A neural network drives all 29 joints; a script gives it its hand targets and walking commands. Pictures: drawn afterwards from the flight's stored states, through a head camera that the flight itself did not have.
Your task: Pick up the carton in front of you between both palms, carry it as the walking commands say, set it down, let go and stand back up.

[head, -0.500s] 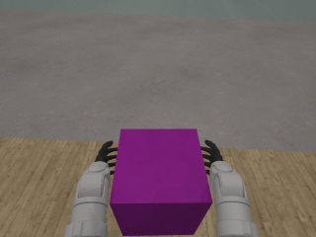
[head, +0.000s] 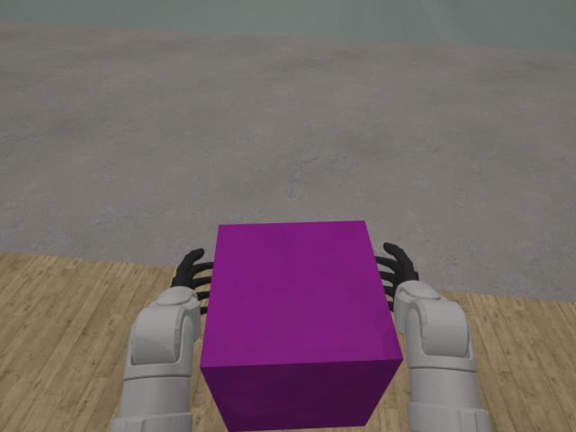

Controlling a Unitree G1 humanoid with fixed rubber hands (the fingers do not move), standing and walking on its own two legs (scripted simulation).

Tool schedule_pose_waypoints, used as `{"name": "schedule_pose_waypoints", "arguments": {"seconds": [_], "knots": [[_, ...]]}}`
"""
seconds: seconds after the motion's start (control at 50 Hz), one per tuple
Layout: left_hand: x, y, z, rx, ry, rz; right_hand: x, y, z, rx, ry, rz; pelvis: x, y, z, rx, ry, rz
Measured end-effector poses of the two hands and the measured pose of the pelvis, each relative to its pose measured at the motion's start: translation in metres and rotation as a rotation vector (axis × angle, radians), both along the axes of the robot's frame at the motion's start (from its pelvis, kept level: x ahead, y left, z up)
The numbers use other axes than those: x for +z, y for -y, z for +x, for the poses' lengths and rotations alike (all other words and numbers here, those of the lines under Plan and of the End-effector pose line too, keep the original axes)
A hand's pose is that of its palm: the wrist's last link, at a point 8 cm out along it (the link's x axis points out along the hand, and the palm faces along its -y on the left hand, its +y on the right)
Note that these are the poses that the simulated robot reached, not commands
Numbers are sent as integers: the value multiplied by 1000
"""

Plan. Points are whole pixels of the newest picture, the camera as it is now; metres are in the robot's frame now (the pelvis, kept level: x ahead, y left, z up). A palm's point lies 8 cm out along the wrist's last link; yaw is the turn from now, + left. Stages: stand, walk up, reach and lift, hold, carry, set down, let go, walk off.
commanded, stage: carry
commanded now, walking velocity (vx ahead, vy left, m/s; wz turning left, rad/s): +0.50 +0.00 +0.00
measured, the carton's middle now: (294, 329) +0.28 -0.01 +0.01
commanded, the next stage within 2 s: none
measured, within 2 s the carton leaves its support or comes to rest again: neither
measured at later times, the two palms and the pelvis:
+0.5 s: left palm (242, 186) +0.52 +0.09 +0.09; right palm (401, 188) +0.52 -0.21 +0.09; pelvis +0.25 -0.06 +0.01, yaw +0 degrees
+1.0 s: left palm (262, 106) +0.93 +0.07 +0.07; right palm (370, 108) +0.90 -0.23 +0.08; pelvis +0.59 -0.04 +0.00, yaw -2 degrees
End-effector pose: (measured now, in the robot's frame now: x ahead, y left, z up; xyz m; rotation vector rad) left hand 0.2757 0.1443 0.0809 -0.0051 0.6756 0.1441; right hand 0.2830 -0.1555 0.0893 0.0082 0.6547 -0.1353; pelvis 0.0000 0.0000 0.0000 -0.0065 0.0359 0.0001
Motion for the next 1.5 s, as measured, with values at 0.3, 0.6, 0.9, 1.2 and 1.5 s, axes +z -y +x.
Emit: {"name": "schedule_pose_waypoints", "arguments": {"seconds": [0.3, 0.6, 0.9, 1.2, 1.5], "knots": [[12, 47, 142, -70, -25, -22, 5, 46, 109, -147, -26, 69, 1, 25, 136, -55, -72, -18], [16, 53, 307, 52, -63, -16, 6, 53, 310, -22, -66, 71, 12, 60, 316, -16, -77, 44], [-22, 61, 578, -97, -90, -34, -21, 60, 541, -133, -91, 3, -10, 34, 528, -55, -63, 30], [20, 92, 831, -43, 17, 80, 14, 93, 830, 15, 16, -6, -30, 82, 741, -13, -37, 23], [24, 100, 1010, 77, -57, -10, 16, 100, 1025, 11, -61, 66, 0, 118, 915, -30, -92, 47]]}}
